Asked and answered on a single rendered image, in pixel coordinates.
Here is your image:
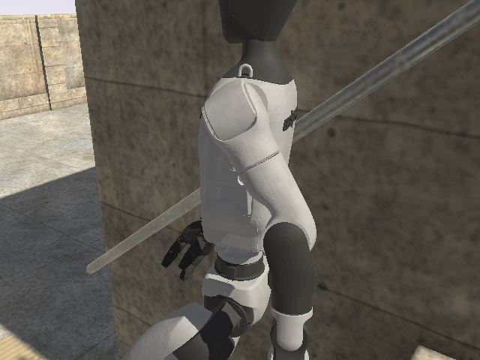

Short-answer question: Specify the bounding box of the robot right hand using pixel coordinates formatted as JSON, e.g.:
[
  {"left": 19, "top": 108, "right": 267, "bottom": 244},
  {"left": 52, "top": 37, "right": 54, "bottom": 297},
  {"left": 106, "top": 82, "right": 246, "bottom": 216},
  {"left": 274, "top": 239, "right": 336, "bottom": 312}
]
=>
[{"left": 161, "top": 218, "right": 215, "bottom": 281}]

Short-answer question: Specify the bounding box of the left robot thigh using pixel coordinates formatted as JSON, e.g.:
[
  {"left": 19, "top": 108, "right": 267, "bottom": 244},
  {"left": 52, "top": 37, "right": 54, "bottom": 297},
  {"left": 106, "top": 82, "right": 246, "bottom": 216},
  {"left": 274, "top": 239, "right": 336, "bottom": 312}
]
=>
[{"left": 122, "top": 301, "right": 242, "bottom": 360}]

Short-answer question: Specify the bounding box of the left robot forearm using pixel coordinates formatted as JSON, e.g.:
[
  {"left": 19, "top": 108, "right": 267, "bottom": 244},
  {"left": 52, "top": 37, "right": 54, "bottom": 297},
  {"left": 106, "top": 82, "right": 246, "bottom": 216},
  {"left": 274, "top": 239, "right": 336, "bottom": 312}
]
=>
[{"left": 263, "top": 222, "right": 318, "bottom": 360}]

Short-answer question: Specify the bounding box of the left robot upper arm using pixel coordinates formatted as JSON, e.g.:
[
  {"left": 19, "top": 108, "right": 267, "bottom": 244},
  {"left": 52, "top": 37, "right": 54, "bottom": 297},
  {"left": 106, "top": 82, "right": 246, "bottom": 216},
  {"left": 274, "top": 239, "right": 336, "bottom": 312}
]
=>
[{"left": 202, "top": 79, "right": 317, "bottom": 255}]

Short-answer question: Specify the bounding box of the humanoid robot torso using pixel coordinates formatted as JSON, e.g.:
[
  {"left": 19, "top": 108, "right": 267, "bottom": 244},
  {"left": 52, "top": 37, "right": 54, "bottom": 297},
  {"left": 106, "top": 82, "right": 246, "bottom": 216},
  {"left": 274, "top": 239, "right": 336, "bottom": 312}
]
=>
[{"left": 198, "top": 64, "right": 298, "bottom": 338}]

